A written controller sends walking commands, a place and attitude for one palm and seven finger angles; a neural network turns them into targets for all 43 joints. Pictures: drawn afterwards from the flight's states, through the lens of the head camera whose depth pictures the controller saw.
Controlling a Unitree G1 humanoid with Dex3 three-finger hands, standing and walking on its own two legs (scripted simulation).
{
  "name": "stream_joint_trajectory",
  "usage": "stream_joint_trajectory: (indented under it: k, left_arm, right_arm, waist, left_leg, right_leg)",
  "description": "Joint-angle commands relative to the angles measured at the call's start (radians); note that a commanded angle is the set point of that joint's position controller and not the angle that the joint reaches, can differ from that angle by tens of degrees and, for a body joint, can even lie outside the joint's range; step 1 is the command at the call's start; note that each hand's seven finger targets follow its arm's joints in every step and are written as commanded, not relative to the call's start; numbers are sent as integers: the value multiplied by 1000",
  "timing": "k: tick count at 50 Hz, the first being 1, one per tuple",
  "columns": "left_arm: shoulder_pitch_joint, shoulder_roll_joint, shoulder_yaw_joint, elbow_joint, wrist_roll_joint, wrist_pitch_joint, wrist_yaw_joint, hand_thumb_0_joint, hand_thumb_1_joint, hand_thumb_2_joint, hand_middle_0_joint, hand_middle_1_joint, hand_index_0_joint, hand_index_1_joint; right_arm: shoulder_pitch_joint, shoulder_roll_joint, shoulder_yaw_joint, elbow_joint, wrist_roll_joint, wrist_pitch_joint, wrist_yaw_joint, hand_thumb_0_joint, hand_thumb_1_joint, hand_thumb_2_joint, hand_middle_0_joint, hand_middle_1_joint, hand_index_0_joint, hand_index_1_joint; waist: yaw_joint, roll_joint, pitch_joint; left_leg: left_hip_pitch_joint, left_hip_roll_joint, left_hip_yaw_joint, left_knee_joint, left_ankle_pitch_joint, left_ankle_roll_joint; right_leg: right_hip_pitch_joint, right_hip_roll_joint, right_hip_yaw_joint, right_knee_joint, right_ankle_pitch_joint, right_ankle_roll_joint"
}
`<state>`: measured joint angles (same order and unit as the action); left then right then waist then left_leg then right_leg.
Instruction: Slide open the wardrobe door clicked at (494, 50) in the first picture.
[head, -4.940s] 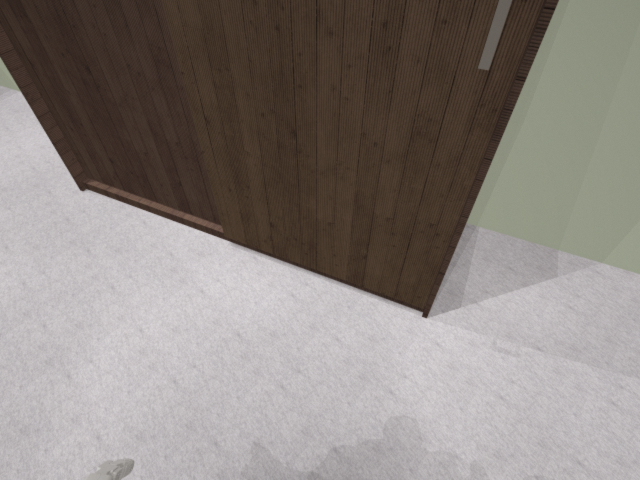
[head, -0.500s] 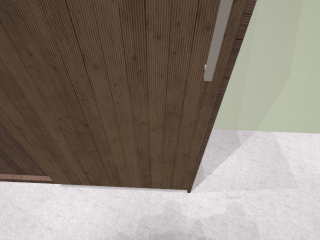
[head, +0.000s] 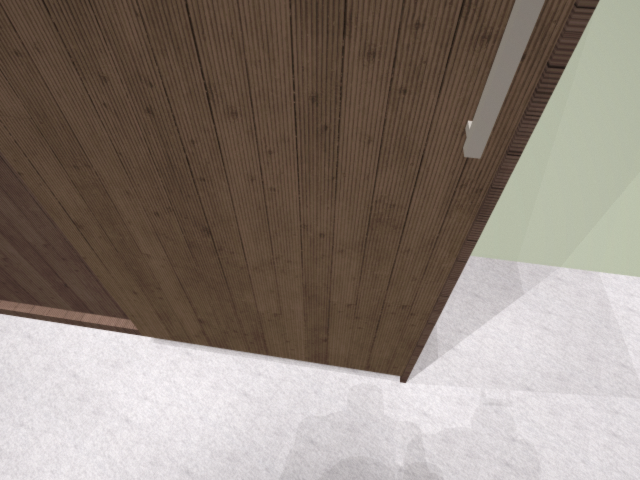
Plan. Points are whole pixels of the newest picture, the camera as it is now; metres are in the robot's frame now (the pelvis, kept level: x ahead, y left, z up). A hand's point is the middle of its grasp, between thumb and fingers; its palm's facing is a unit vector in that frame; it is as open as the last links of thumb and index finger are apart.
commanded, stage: come to a stop and stand still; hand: right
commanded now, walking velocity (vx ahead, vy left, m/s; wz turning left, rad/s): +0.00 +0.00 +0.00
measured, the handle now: (504, 49) +0.51 -0.13 +0.29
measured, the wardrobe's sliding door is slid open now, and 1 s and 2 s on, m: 0.00 0.00 0.00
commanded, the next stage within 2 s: look again from close up in 0.24 s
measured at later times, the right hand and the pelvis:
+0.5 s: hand out of the picture -0.01 -0.22 -0.16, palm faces +0.05 +0.97 -0.23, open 7.4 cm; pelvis -0.03 -0.02 +0.01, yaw +0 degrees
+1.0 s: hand out of the picture -0.07 -0.23 -0.16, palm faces +0.01 +0.97 -0.24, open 7.4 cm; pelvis -0.06 -0.04 +0.01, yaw +0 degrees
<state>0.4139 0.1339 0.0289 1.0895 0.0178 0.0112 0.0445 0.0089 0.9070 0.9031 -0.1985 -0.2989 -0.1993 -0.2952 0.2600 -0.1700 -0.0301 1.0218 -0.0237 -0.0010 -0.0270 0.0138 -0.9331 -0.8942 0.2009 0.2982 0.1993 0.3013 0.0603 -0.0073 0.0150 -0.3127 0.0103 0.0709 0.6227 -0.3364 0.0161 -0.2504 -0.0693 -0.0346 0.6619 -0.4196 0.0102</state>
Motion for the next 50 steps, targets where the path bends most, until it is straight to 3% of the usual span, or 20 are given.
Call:
stream_joint_trajectory:
  k: [1,3,4,5,6,7,8,10,12,15,21,24,26,36,46,50]
  left_arm:
    - [-32,49,14,-114,-5,-23,-1,0,900,900,-200,-300,-200,-300]
    - [4,33,10,-98,-5,-26,-8,0,900,900,-200,-300,-200,-300]
    - [25,56,12,-81,-3,-30,-9,0,900,900,-200,-300,-200,-300]
    - [15,86,19,-79,0,-33,-7,0,900,900,-200,-300,-200,-300]
    - [-1,112,24,-78,2,-35,-2,0,900,900,-200,-300,-200,-300]
    - [-19,124,26,-84,2,-33,0,0,900,900,-200,-300,-200,-300]
    - [-33,131,26,-92,-1,-32,0,0,900,900,-200,-300,-200,-300]
    - [-70,146,31,-112,1,-28,1,0,900,900,-200,-300,-200,-300]
    - [-105,163,35,-124,2,-27,0,0,900,900,-200,-300,-200,-300]
    - [-148,183,34,-136,2,-29,-6,0,900,900,-200,-300,-200,-300]
    - [-203,212,25,-139,-1,-30,-20,0,900,900,-200,-300,-200,-300]
    - [-204,224,21,-132,-3,-32,-24,0,900,900,-200,-300,-200,-300]
    - [-198,231,21,-126,-3,-31,-26,0,900,900,-200,-300,-200,-300]
    - [-143,246,20,-75,-4,-29,-32,0,900,900,-200,-300,-200,-300]
    - [-98,230,24,-45,-4,-25,-32,0,900,900,-200,-300,-200,-300]
    - [-90,218,25,-43,-5,-28,-31,0,900,900,-200,-300,-200,-300]
  right_arm:
    - [99,-115,-25,-55,-4,-26,-29,0,-900,-900,200,300,200,300]
    - [53,-116,-19,-76,0,-25,-34,0,-900,-900,200,300,200,300]
    - [38,-112,-17,-81,6,-22,-34,0,-900,-900,200,300,200,300]
    - [46,-102,-16,-87,7,-19,-31,0,-900,-900,200,300,200,300]
    - [71,-97,-16,-84,6,-20,-30,0,-900,-900,200,300,200,300]
    - [88,-102,-18,-78,7,-20,-31,0,-900,-900,200,300,200,300]
    - [100,-107,-17,-76,5,-22,-32,0,-900,-900,200,300,200,300]
    - [97,-119,-20,-85,5,-22,-30,0,-900,-900,200,300,200,300]
    - [75,-128,-21,-99,4,-21,-26,0,-900,-900,200,300,200,300]
    - [57,-143,-18,-106,3,-22,-22,0,-900,-900,200,300,200,300]
    - [37,-171,-10,-94,2,-21,-12,0,-900,-900,200,300,200,300]
    - [50,-177,-7,-78,1,-21,-11,0,-900,-900,200,300,200,300]
    - [56,-181,-6,-66,1,-21,-9,0,-900,-900,200,300,200,300]
    - [99,-179,0,-18,-1,-16,-9,0,-900,-900,200,300,200,300]
    - [108,-169,-4,0,-3,-16,-12,0,-900,-900,200,300,200,300]
    - [103,-165,-6,-4,-3,-20,-13,0,-900,-900,200,300,200,300]
  waist:
    - [-47,135,-28]
    - [-19,54,-45]
    - [-10,16,-38]
    - [-27,-54,-8]
    - [-40,-116,-14]
    - [-47,-121,-28]
    - [-50,-83,-37]
    - [-48,-13,-25]
    - [-45,7,-3]
    - [-47,5,8]
    - [-52,-6,64]
    - [-58,-27,56]
    - [-58,-10,68]
    - [-64,-15,89]
    - [-62,0,114]
    - [-58,19,92]
  left_leg:
    - [201,242,-206,-172,701,135]
    - [161,196,-143,-132,648,110]
    - [114,153,-101,-105,561,73]
    - [86,104,-68,-81,506,35]
    - [94,88,-46,-68,512,20]
    - [115,85,-33,-69,522,16]
    - [139,83,-40,-83,550,16]
    - [150,96,-54,-91,604,21]
    - [138,97,-66,-109,557,22]
    - [133,97,-76,-142,465,16]
    - [104,96,-104,-236,199,3]
    - [117,98,-99,-258,151,-3]
    - [115,100,-99,-268,123,-3]
    - [122,102,-87,-270,59,-7]
    - [79,104,-106,-273,-8,-3]
    - [72,109,-118,-274,3,2]
  right_leg:
    - [-184,19,-10,105,-28,-9]
    - [-53,25,-28,-69,124,-7]
    - [15,0,-1,-133,298,-14]
    - [42,-38,29,-135,494,-25]
    - [65,-66,35,-116,691,-32]
    - [75,-69,31,-100,767,-33]
    - [75,-66,24,-90,780,-31]
    - [61,-51,16,-101,662,-26]
    - [56,-48,21,-138,566,-28]
    - [61,-46,30,-180,491,-35]
    - [15,-39,54,-282,223,-42]
    - [5,-42,66,-320,151,-45]
    - [-11,-43,80,-347,97,-46]
    - [-74,-50,118,-414,-38,-48]
    - [-104,-46,113,-404,-77,-50]
    - [-85,-41,103,-379,-31,-50]
